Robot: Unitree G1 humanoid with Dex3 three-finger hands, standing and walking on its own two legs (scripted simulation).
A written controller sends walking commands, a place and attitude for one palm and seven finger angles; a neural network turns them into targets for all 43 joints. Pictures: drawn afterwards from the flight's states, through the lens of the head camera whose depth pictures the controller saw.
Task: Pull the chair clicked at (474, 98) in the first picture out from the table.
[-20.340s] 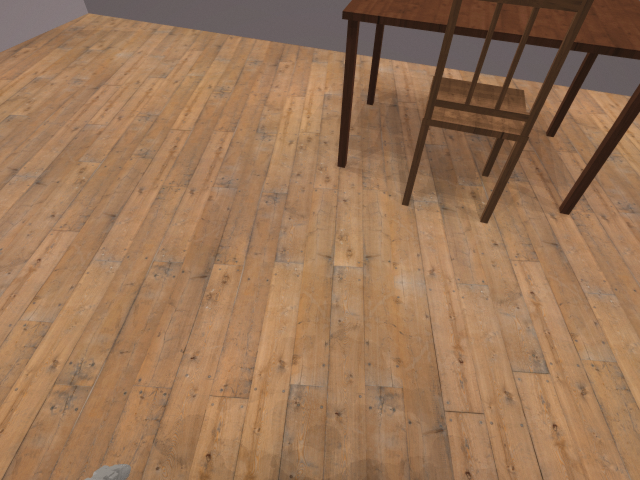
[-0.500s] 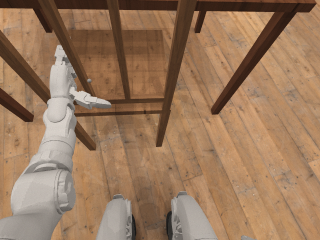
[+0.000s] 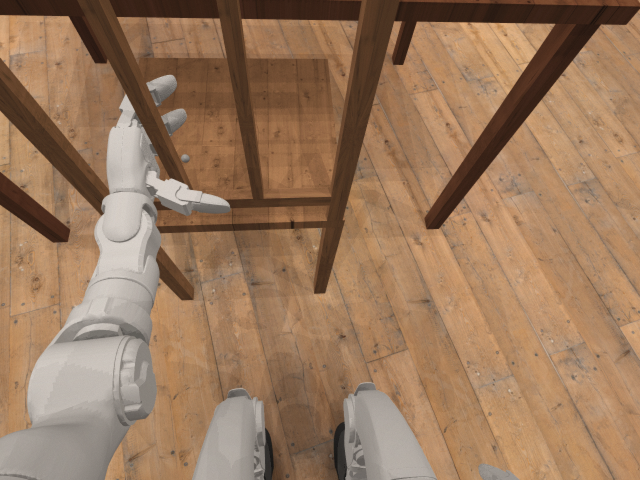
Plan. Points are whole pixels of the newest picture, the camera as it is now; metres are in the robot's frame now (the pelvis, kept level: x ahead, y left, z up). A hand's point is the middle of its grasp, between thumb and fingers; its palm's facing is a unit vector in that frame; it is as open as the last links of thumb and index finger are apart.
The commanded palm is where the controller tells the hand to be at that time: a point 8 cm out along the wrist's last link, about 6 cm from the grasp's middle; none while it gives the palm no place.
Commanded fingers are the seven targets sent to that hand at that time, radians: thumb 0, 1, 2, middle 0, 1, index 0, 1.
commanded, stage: hook a spindle and tug to test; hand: left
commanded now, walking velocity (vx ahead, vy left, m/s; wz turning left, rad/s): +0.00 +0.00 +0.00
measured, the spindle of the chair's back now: (151, 120) +0.52 +0.17 +0.07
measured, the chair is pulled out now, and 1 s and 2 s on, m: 0.00 0.01 0.07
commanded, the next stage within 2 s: step backward, pulling the chair out in 1.14 s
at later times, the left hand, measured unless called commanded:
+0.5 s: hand (182, 156) +0.50 +0.14 +0.04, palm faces +0.02 -1.00 -0.04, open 5.9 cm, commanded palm +0.47 +0.18 +0.03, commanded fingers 0.00 0.90 0.90 -0.50 -1.45 -0.50 -1.45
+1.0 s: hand (183, 166) +0.48 +0.14 +0.04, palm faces +0.02 -1.00 -0.03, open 5.1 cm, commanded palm +0.44 +0.18 +0.03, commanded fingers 0.00 0.90 0.90 -0.50 -1.45 -0.50 -1.45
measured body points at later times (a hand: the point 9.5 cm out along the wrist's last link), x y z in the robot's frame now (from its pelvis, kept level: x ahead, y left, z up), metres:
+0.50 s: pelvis +0.01 +0.00 +0.00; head +0.16 +0.01 +0.43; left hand +0.49 +0.20 +0.04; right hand +0.05 -0.27 -0.12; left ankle +0.04 +0.11 -0.61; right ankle +0.03 -0.11 -0.61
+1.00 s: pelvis +0.02 +0.01 +0.02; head +0.17 +0.01 +0.44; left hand +0.47 +0.20 +0.04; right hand +0.08 -0.25 -0.11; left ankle +0.04 +0.11 -0.61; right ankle +0.03 -0.11 -0.61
